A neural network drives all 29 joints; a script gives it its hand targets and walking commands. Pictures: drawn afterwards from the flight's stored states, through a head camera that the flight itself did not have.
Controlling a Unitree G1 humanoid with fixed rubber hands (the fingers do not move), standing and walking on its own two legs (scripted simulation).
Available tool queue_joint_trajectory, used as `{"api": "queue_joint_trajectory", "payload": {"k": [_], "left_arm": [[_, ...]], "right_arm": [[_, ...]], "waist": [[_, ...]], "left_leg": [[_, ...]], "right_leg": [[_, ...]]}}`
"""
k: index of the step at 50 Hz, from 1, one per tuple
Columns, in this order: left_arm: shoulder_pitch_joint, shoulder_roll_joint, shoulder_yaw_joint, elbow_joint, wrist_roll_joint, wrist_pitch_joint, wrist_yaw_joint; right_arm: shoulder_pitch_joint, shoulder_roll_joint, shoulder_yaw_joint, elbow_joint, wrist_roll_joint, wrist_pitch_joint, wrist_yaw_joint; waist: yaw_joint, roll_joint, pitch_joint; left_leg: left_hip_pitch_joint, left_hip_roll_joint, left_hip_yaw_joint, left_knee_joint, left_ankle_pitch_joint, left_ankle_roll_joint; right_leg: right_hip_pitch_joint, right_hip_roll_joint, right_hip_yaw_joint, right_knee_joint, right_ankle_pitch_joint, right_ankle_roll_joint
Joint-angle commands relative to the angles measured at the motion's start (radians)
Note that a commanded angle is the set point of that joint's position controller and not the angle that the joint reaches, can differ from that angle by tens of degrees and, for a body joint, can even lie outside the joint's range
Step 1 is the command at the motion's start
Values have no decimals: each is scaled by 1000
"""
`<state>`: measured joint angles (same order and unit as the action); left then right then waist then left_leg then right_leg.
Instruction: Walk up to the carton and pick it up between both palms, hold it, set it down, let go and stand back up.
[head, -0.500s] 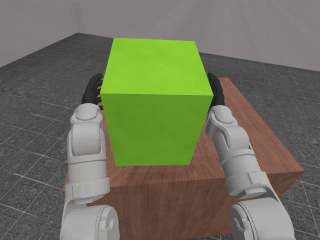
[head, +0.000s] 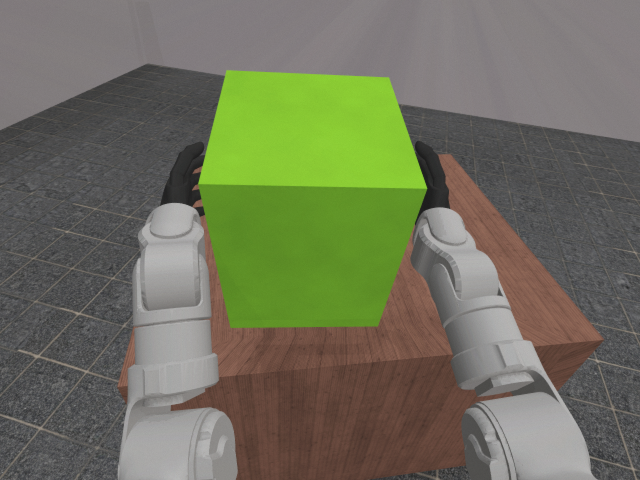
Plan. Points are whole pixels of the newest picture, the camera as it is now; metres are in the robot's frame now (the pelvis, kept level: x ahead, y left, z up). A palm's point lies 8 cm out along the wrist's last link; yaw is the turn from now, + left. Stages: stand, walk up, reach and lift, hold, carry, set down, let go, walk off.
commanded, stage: hold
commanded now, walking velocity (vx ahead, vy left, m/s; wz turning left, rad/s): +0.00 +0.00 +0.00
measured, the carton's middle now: (307, 206) +0.41 +0.01 +0.19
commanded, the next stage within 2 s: none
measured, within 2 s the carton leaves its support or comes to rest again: neither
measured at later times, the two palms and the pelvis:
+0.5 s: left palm (180, 209) +0.36 +0.15 +0.21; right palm (427, 210) +0.37 -0.13 +0.21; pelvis +0.00 +0.00 +0.00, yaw +1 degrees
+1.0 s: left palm (177, 215) +0.35 +0.16 +0.21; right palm (427, 213) +0.36 -0.13 +0.21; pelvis +0.00 +0.00 +0.00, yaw +0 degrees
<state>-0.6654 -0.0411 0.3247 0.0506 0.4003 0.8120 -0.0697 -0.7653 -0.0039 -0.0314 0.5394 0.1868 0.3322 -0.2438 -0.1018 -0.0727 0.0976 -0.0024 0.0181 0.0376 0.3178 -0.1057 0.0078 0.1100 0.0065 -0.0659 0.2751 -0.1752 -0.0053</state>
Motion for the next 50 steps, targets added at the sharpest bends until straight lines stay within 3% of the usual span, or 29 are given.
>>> {"api": "queue_joint_trajectory", "payload": {"k": [1, 2, 6, 9, 15, 18, 20, 22, 23, 25, 26, 27, 29, 31, 32, 34, 37, 40, 41, 42, 43, 44, 46, 48, 50], "left_arm": [[-591, -450, -446, -112, -158, -53, -145], [-598, -454, -447, -112, -158, -54, -147], [-618, -467, -475, -147, -187, -69, -146], [-632, -466, -481, -132, -181, -72, -141], [-661, -472, -471, -86, -181, -73, -139], [-697, -478, -488, -110, -185, -83, -128], [-701, -486, -509, -127, -203, -89, -119], [-682, -469, -458, -77, -181, -83, -123], [-676, -461, -457, -69, -180, -80, -125], [-610, -441, -420, -30, -156, -68, -137], [-607, -451, -414, -42, -154, -64, -143], [-624, -441, -417, -54, -153, -66, -144], [-644, -442, -415, -80, -151, -69, -144], [-612, -442, -407, -51, -135, -60, -144], [-633, -455, -427, -109, -152, -62, -145], [-630, -446, -442, -118, -154, -64, -144], [-630, -462, -460, -105, -163, -61, -145], [-640, -461, -461, -95, -159, -65, -142], [-639, -467, -464, -113, -167, -67, -143], [-640, -455, -467, -134, -170, -73, -146], [-625, -467, -484, -180, -186, -77, -144], [-614, -463, -489, -169, -186, -75, -143], [-629, -448, -486, -158, -181, -77, -136], [-612, -437, -457, -97, -165, -68, -138], [-617, -440, -433, -58, -146, -60, -143]], "right_arm": [[-672, 480, 336, -286, 74, -54, 108], [-659, 479, 326, -273, 67, -52, 110], [-674, 511, 367, -343, 81, -56, 107], [-695, 509, 355, -337, 75, -55, 109], [-716, 495, 306, -288, 35, -61, 119], [-720, 499, 292, -273, 31, -69, 130], [-721, 499, 301, -290, 33, -73, 130], [-716, 497, 290, -247, 25, -65, 132], [-719, 499, 303, -264, 25, -65, 130], [-685, 487, 306, -254, 33, -59, 119], [-702, 488, 324, -275, 42, -61, 116], [-706, 491, 315, -272, 42, -60, 114], [-726, 504, 335, -283, 52, -65, 116], [-709, 495, 332, -280, 50, -59, 112], [-719, 514, 351, -317, 68, -65, 112], [-690, 499, 353, -293, 71, -61, 108], [-711, 492, 353, -323, 76, -61, 112], [-690, 479, 314, -274, 48, -61, 120], [-682, 492, 317, -287, 49, -64, 119], [-667, 505, 327, -305, 41, -65, 114], [-665, 519, 362, -343, 73, -69, 111], [-668, 505, 373, -363, 82, -71, 104], [-702, 503, 379, -377, 86, -70, 102], [-688, 493, 363, -338, 65, -57, 104], [-679, 491, 325, -278, 39, -51, 112]], "waist": [[-1, 92, -430], [-16, 106, -417], [-13, 91, -465], [-5, 105, -453], [-23, 109, -427], [-22, 144, -474], [-31, 142, -504], [-18, 109, -459], [-6, 103, -480], [-12, 87, -445], [3, 80, -468], [-10, 83, -463], [1, 77, -480], [0, 93, -421], [6, 94, -474], [1, 108, -459], [-9, 96, -452], [-25, 118, -395], [-14, 101, -421], [-28, 82, -458], [-12, 92, -511], [-17, 105, -528], [-12, 113, -521], [-7, 78, -447], [7, 84, -368]], "left_leg": [[208, -39, 32, -1, 204, -22], [203, -39, 31, -4, 202, -20], [213, -47, 23, 3, 237, -22], [195, -44, 22, -12, 187, -19], [173, -40, 25, -35, 71, -12], [198, -26, 21, -24, 110, -20], [215, -31, 17, -9, 137, -27], [194, -34, 27, -22, 94, -18], [179, -35, 23, -21, 106, -9], [181, -42, 31, -19, 126, 0], [173, -45, 31, -18, 135, 1], [174, -44, 29, -21, 134, -2], [192, -47, 30, -14, 161, -5], [186, -47, 34, -12, 165, -4], [197, -48, 32, -3, 197, -7], [215, -41, 28, 3, 232, -18], [228, -40, 25, -1, 205, -21], [199, -31, 27, -18, 144, -22], [199, -34, 24, -17, 161, -17], [216, -39, 30, -7, 183, -10], [234, -45, 26, 9, 255, -13], [249, -45, 18, 23, 267, -21], [240, -44, 19, 27, 270, -24], [229, -43, 22, -3, 180, -13], [164, -40, 33, -35, 76, -5]], "right_leg": [[-62, 46, -52, -42, 153, 52], [-51, 39, -44, -42, 158, 50], [-30, 46, -40, -30, 225, 61], [-66, 45, -51, -38, 156, 57], [-92, 38, -48, -51, 41, 47], [-94, 40, -50, -42, 53, 39], [-89, 42, -52, -40, 83, 41], [-88, 41, -51, -45, 48, 46], [-66, 33, -41, -41, 83, 51], [-38, 29, -37, -38, 144, 61], [-17, 29, -32, -35, 162, 66], [-16, 32, -38, -34, 160, 63], [-22, 37, -42, -31, 172, 60], [-37, 34, -43, -34, 176, 64], [-15, 37, -39, -25, 212, 63], [-21, 42, -46, -22, 224, 59], [-60, 48, -51, -32, 157, 54], [-87, 47, -50, -49, 76, 44], [-75, 46, -57, -44, 101, 47], [-57, 42, -46, -39, 164, 58], [-26, 45, -44, -20, 236, 63], [-20, 40, -40, -12, 260, 66], [-23, 45, -47, -18, 248, 65], [-70, 41, -45, -37, 170, 65], [-104, 36, -47, -59, 61, 58]]}}
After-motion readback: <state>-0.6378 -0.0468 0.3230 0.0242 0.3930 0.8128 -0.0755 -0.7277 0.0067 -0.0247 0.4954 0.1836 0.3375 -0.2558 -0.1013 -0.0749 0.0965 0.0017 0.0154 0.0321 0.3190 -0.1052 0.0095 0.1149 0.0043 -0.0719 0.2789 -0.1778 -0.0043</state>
